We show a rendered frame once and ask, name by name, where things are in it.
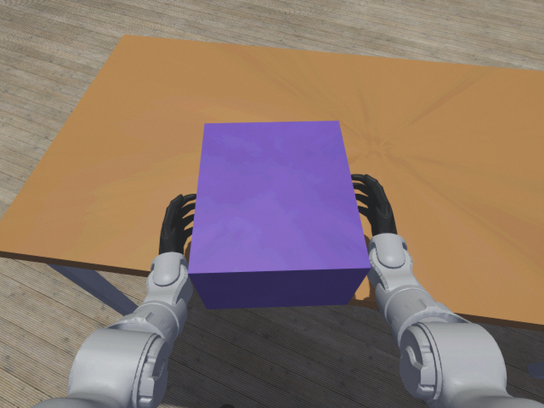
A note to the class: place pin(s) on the robot right upper arm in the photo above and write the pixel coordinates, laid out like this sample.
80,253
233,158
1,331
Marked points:
455,365

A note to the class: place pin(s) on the robot right hand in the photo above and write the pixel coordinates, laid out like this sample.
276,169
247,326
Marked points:
379,211

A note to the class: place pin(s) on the robot right forearm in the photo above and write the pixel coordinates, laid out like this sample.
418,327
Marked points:
401,298

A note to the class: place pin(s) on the carton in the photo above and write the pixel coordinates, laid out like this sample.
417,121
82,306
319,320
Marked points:
276,219

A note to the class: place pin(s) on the robot left forearm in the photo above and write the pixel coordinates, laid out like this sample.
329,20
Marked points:
164,309

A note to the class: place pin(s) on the robot left upper arm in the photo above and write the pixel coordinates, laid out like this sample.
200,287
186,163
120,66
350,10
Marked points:
117,369

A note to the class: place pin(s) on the robot left hand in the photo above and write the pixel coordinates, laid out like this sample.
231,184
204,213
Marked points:
173,236

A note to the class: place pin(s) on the table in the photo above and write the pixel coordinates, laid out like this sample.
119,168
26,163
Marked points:
458,150

